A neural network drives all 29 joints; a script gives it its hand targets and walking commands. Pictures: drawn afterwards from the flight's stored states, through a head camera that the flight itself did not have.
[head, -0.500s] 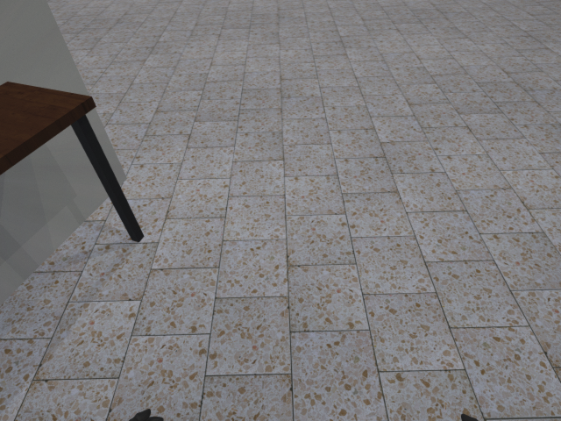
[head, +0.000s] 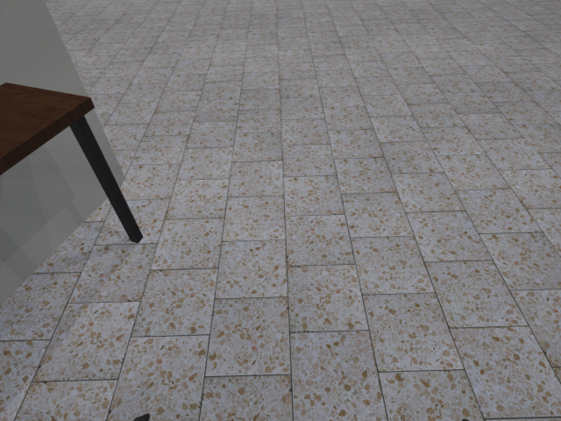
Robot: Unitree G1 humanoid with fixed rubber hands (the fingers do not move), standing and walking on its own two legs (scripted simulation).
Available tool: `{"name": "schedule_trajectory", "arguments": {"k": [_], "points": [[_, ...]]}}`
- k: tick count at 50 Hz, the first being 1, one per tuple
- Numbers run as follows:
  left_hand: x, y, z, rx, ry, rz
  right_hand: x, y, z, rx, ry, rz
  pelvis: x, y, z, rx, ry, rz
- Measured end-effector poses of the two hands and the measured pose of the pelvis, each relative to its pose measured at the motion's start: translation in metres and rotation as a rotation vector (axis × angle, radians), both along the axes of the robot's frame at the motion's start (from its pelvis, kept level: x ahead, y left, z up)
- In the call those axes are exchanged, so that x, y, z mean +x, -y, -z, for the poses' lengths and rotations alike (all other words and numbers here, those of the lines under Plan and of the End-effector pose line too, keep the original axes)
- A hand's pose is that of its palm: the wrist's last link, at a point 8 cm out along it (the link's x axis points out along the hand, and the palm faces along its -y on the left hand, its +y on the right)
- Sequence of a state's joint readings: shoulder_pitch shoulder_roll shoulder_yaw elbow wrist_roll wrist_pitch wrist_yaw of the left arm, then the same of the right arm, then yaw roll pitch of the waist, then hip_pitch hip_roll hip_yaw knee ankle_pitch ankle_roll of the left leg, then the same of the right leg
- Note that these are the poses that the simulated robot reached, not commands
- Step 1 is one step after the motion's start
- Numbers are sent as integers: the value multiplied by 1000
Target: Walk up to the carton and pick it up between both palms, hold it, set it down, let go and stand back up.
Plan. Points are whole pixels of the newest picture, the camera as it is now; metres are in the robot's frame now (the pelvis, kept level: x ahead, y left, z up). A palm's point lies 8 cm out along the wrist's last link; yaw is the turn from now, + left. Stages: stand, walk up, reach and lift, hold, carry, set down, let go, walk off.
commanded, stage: stand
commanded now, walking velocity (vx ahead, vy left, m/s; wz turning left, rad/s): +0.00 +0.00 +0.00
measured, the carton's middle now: out of the picture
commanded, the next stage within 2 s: none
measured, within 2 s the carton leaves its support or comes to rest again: neither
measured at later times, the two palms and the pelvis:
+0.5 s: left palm out of the picture +0.10 +0.25 -0.10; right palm out of the picture +0.10 -0.26 -0.09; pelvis +0.00 +0.00 +0.00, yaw +0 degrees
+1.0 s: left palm out of the picture +0.10 +0.25 -0.10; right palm out of the picture +0.09 -0.26 -0.10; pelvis +0.00 +0.00 +0.00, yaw +0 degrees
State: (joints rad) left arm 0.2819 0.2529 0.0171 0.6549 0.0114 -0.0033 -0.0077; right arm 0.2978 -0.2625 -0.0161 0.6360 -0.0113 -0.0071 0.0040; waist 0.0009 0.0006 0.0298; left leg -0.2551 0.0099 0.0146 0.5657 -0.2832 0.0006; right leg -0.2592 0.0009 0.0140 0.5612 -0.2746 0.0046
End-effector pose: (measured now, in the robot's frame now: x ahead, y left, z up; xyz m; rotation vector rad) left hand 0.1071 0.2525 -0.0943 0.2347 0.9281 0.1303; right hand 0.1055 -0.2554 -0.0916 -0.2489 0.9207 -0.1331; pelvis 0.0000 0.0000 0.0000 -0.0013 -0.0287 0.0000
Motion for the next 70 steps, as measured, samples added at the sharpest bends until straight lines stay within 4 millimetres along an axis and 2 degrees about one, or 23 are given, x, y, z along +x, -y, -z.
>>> {"name": "schedule_trajectory", "arguments": {"k": [70], "points": [[-10,-3,5,10,-61,-4,-14,1,6,2,-54,23,6,-1,-3,1,0,10]]}}
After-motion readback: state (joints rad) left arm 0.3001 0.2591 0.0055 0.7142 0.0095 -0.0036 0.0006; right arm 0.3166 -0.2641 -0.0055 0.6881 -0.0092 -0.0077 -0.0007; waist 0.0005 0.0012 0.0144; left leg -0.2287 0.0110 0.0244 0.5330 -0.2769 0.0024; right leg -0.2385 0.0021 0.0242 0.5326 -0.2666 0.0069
